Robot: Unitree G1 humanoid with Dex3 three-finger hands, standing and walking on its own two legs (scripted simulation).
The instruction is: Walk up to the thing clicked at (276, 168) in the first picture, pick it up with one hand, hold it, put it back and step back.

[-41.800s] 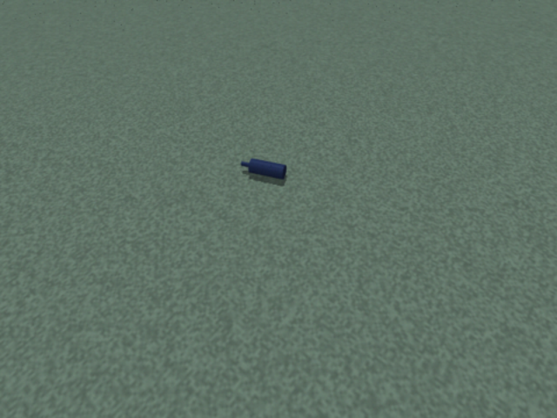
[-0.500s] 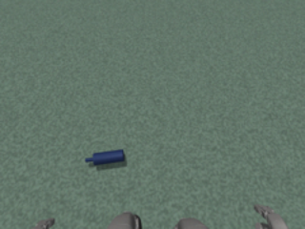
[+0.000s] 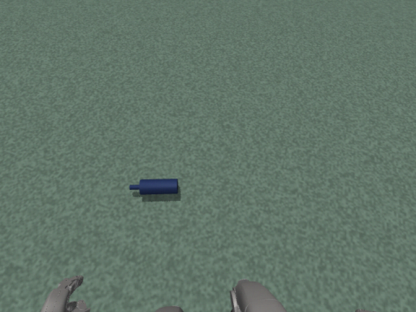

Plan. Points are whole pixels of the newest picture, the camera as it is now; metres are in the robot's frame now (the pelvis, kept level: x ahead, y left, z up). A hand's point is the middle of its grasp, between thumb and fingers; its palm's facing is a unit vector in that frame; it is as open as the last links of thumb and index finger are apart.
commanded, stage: step back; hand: left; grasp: from above
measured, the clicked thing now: (153, 186) +0.73 +0.25 -0.72
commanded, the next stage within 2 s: none
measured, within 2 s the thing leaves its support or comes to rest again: neither
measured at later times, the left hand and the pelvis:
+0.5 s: hand out of the picture -0.08 +0.24 -0.13, palm faces -0.04 -0.90 -0.43, open 7.4 cm; pelvis -0.17 -0.03 +0.00, yaw -2 degrees
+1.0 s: hand out of the picture -0.27 +0.22 -0.15, palm faces -0.07 -0.92 -0.39, open 7.4 cm; pelvis -0.35 -0.05 +0.00, yaw -4 degrees
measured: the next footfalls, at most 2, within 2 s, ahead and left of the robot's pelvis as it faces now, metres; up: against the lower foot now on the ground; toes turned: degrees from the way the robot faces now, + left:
right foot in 0.28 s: -0.10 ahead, -0.17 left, +0.00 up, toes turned -2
left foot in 0.60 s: -0.19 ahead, +0.08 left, +0.00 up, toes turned -2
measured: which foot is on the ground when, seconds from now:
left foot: down 0.00-0.30, up 0.32-0.58, down 0.60-0.96, up 0.98-1.00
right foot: up 0.00-0.26, down 0.28-0.62, up 0.64-0.90, down 0.92-1.00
